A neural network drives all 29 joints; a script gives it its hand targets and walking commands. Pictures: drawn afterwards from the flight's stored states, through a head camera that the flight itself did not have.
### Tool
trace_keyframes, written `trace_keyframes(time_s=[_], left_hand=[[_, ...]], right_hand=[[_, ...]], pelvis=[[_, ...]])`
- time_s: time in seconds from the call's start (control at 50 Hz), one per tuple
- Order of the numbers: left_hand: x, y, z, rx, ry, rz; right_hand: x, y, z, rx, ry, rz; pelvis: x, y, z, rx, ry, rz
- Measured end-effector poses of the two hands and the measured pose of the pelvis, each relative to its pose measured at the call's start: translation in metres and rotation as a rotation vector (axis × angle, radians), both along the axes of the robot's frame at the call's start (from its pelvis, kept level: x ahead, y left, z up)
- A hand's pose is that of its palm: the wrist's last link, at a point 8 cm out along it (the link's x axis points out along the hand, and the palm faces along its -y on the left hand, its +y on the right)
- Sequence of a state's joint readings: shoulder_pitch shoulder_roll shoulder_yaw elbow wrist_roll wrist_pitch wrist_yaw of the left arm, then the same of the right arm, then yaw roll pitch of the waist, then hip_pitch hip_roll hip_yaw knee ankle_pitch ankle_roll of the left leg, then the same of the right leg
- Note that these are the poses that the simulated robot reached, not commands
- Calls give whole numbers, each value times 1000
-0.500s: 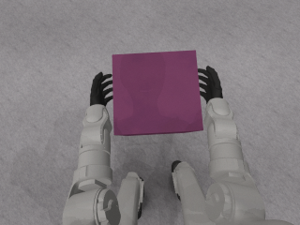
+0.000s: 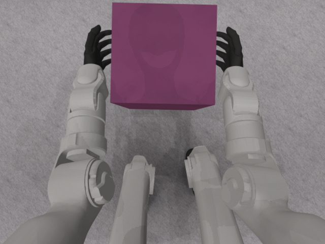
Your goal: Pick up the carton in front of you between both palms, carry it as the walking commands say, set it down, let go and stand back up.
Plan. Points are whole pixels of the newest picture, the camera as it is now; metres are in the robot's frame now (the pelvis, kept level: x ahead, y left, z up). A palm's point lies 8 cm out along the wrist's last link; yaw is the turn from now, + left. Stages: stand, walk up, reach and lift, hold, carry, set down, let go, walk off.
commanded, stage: set down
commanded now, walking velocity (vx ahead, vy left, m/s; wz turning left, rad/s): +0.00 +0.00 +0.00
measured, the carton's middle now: (162, 69) +0.51 -0.02 -0.19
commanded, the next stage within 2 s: none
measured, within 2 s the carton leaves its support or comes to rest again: rests again in 1.04 s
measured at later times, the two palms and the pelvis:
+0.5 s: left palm (115, 68) +0.55 +0.12 -0.26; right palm (214, 72) +0.50 -0.17 -0.26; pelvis -0.01 +0.01 -0.10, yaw +0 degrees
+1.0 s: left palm (120, 72) +0.55 +0.12 -0.31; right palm (213, 74) +0.51 -0.18 -0.30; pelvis -0.01 +0.02 -0.14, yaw +1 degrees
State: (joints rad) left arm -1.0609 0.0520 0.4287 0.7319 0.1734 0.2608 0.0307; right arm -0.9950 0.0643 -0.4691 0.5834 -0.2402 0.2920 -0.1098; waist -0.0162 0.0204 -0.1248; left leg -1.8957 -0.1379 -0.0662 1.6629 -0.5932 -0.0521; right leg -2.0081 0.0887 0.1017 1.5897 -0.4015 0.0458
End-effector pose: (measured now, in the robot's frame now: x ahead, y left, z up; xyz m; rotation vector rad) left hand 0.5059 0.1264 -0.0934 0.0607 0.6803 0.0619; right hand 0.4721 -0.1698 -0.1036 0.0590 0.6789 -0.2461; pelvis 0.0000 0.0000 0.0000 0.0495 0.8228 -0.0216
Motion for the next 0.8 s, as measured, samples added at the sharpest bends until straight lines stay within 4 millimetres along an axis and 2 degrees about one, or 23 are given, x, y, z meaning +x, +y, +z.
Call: trace_keyframes(time_s=[0.3,0.56,0.66,0.8], left_hand=[[27,-1,-94,6,22,-45],[47,-6,-182,14,48,-88],[51,-8,-203,9,60,-97],[55,-8,-208,11,62,-110]], right_hand=[[18,0,-90,-24,26,-18],[34,-5,-171,-39,54,-34],[42,-8,-182,-55,69,-27],[44,-9,-187,-42,70,-27]], pelvis=[[-12,9,-64,-15,14,22],[-13,15,-114,-41,-26,50],[-9,15,-123,-56,-48,62],[-4,16,-131,-66,-50,67]])
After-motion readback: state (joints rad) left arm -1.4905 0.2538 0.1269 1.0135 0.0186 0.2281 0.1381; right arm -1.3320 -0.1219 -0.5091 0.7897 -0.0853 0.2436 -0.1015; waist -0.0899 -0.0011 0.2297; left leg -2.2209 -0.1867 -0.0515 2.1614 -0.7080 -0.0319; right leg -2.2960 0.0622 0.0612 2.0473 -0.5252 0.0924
